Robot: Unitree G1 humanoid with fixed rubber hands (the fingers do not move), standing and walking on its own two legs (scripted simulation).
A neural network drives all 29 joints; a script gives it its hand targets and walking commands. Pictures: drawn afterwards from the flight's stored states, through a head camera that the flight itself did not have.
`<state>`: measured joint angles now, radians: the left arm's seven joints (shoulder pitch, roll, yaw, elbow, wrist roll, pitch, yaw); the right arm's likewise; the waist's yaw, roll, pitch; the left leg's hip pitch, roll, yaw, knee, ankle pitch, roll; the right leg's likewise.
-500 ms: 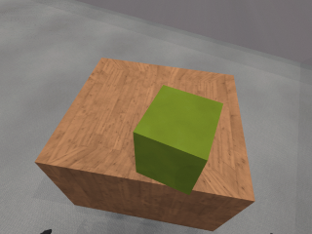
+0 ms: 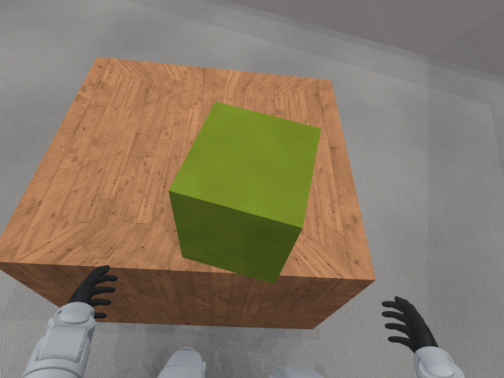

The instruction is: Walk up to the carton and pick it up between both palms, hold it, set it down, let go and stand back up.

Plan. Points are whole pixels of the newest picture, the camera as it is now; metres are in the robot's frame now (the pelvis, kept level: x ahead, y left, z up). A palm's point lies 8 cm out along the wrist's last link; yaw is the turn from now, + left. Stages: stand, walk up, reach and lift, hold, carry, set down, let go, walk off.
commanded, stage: reach and lift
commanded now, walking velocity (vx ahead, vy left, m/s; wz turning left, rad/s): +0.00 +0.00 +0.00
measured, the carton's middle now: (246, 197) +0.45 +0.01 -0.07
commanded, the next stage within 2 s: none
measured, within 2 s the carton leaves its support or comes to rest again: neither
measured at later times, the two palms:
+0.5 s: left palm (70, 321) +0.20 +0.27 -0.05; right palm (403, 334) +0.19 -0.24 -0.04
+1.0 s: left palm (85, 312) +0.21 +0.25 -0.04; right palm (387, 329) +0.19 -0.20 -0.01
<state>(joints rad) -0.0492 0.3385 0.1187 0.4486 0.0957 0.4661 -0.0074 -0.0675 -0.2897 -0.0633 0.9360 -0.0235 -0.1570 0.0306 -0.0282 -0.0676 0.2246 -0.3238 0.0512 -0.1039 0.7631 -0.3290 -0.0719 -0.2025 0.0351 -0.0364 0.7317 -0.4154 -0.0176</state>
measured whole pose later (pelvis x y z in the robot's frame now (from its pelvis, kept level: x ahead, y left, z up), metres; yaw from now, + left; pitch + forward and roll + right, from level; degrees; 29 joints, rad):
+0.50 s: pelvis +0.03 +0.02 +0.03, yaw -2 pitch -7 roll +0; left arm 0.12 0.26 0.09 0.54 0.00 0.21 -0.02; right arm 0.09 -0.21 -0.09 0.80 -0.03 -0.25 -0.01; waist 0.01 -0.03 0.11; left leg -0.13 0.03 -0.03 0.47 -0.23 -0.04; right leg -0.04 -0.01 0.03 0.47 -0.31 0.01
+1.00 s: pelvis +0.03 +0.03 +0.03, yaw -4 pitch -7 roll +0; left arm 0.19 0.25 -0.02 0.56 -0.08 -0.09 -0.04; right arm 0.17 -0.13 -0.07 0.73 0.03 -0.35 -0.06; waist 0.04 -0.06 0.08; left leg -0.09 0.03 0.01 0.45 -0.23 -0.02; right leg 0.01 -0.01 0.06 0.39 -0.28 0.03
